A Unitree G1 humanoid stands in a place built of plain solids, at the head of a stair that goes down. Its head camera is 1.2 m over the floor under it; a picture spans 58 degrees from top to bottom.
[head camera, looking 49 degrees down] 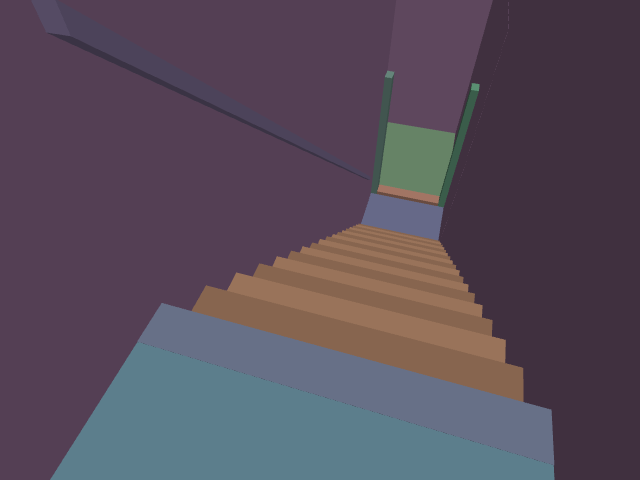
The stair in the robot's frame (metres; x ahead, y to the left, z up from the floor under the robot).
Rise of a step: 0.21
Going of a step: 0.22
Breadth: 1.20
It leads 17 degrees to the right of straight ahead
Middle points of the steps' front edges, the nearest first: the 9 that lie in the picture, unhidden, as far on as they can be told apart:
0.60 -0.06 0.00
0.82 -0.12 -0.21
1.03 -0.19 -0.41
1.25 -0.25 -0.62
1.46 -0.32 -0.83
1.68 -0.38 -1.03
1.89 -0.45 -1.24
2.11 -0.51 -1.45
2.32 -0.58 -1.65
